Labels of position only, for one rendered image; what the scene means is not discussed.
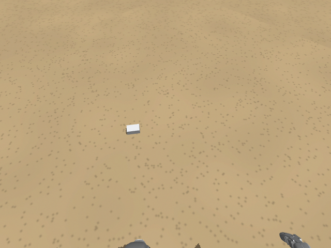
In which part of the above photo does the small box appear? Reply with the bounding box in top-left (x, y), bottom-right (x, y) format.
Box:
top-left (127, 124), bottom-right (140, 135)

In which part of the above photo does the right robot hand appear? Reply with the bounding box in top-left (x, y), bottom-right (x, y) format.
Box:
top-left (279, 232), bottom-right (311, 248)

